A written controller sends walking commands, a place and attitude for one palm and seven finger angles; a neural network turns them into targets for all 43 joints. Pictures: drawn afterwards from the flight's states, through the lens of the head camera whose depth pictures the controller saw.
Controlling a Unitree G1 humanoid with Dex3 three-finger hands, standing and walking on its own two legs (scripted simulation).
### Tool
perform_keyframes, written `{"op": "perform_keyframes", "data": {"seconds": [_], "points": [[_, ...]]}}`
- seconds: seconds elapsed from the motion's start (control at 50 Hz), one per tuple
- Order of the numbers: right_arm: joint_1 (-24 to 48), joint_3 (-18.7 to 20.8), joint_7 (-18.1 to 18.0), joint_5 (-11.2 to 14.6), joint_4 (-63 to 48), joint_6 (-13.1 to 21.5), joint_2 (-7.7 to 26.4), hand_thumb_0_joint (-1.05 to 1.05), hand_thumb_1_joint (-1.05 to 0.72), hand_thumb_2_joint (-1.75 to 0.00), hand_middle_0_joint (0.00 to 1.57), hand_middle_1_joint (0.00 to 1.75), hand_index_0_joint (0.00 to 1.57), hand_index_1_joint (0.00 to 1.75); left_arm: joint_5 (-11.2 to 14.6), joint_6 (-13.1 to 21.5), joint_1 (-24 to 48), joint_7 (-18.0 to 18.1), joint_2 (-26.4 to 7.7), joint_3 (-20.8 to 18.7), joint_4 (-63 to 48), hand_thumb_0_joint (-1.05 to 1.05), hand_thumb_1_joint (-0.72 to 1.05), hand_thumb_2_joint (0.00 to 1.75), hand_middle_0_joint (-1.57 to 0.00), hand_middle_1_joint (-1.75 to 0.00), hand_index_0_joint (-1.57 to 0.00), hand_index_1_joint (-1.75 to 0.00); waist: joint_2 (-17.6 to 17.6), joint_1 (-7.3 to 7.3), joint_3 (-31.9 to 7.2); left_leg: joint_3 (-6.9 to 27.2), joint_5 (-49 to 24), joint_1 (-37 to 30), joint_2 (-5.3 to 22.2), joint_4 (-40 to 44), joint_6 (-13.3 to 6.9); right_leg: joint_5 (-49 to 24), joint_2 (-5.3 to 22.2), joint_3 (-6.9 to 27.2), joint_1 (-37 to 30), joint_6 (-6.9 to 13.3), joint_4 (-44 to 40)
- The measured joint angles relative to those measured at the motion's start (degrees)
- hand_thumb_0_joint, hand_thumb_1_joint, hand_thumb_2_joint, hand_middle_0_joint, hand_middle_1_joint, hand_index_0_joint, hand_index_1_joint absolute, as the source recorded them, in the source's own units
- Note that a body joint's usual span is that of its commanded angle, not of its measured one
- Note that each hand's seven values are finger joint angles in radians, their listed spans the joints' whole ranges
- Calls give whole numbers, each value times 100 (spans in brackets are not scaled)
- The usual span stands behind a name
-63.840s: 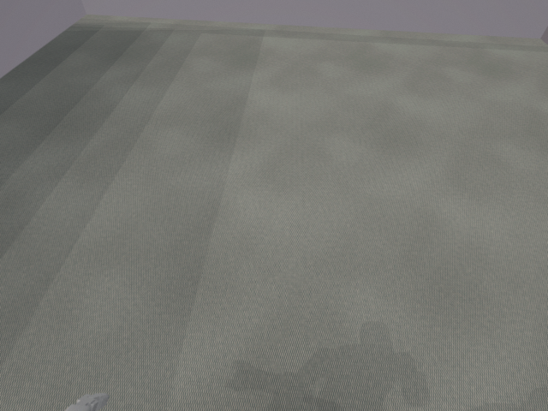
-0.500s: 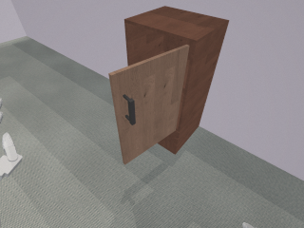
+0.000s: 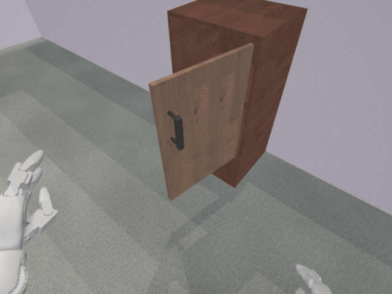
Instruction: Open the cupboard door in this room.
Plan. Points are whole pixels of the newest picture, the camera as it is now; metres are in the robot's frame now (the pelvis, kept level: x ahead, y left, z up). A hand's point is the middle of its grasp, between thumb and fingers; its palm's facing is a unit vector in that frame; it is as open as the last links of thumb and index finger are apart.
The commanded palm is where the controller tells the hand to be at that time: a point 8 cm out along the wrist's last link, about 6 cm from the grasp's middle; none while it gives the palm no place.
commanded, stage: let the arm hang, fingers relaxed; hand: left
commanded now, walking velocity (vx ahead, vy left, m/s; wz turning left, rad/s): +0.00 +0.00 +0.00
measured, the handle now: (175, 130) +0.60 +0.11 -0.04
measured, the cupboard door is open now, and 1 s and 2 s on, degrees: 79 79 79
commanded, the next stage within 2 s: look to check the result in 1.04 s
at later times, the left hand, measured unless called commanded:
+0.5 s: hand out of the picture -0.07 +0.19 -0.16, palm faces +0.04 -0.97 -0.23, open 7.2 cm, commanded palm none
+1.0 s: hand out of the picture -0.04 +0.16 -0.16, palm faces +0.04 -0.98 -0.17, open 7.3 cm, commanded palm none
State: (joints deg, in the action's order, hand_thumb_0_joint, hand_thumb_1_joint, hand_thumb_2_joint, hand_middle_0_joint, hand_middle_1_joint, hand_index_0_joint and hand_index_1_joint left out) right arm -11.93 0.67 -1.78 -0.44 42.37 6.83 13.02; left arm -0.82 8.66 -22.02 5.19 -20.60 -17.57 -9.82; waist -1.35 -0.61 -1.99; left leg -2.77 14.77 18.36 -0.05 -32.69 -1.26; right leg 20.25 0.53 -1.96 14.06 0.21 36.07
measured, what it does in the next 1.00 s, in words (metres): stands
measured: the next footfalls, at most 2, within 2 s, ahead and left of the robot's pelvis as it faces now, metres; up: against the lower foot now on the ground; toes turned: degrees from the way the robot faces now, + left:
none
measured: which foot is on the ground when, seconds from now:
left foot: down 0.00-1.00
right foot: down 0.00-1.00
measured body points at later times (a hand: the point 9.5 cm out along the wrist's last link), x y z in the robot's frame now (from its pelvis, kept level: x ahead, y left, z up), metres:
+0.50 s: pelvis -0.02 +0.00 +0.01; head +0.00 +0.00 +0.46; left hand -0.07 +0.25 -0.14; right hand -0.03 -0.22 -0.15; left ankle +0.03 +0.11 -0.73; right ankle -0.04 -0.11 -0.73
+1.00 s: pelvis -0.03 +0.00 +0.01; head -0.03 +0.00 +0.46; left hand -0.04 +0.21 -0.15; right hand -0.04 -0.21 -0.16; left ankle +0.03 +0.11 -0.73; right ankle -0.04 -0.11 -0.73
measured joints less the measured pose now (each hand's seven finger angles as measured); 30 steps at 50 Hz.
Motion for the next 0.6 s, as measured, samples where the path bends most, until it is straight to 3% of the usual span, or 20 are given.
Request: {"op": "perform_keyframes", "data": {"seconds": [0.08, 0.18, 0.22, 0.32, 0.6], "points": [[366, -32, 123, -88, 513, -419, 98, 1, -90, -90, 20, 30, 20, 30, -95, -839, 752, -325, 451, 907, 2807, 0, 90, 90, -20, -30, -20, -30, -83, 48, -45, 4, 23, 206, -116, -165, -35, 285, 92, 65, 85, 3, 14], [373, -82, 162, -121, 937, -665, -113, 1, -90, -90, 20, 30, 20, 30, -78, -1134, 726, -497, 1095, 1715, 5364, 1, 91, 90, -20, -30, -20, -30, 192, 198, 268, 30, -90, -82, -75, 79, 23, 83, 41, 45, -186, 42, -221], [252, -92, 127, -112, 1155, -698, -206, 0, -90, -90, 20, 29, 20, 30, 58, -1062, 686, -332, 1216, 1553, 5883, -2, 97, 90, -21, -30, -20, -30, 327, 165, 377, 91, -179, -160, -42, 219, 38, -23, -3, -14, -313, 54, -434], [-14, -74, 56, -104, 1749, -824, -304, 0, -90, -90, 20, 29, 20, 29, 5, -981, 595, -378, 953, 1577, 6706, -4, 102, 90, -21, -30, -21, -30, 313, 23, 529, 202, -395, -281, 33, 530, 55, -365, -104, -117, -576, 77, -1014], [-390, -52, 5, -65, 2368, -834, -445, 0, -90, -90, 20, 29, 20, 29, 14, -953, 300, -375, 1050, 1715, 7661, 0, 92, 90, -20, -30, -20, -30, 19, 57, 558, 87, -709, -495, -58, 994, -29, -594, -8, -15, -651, -2, -1248]]}}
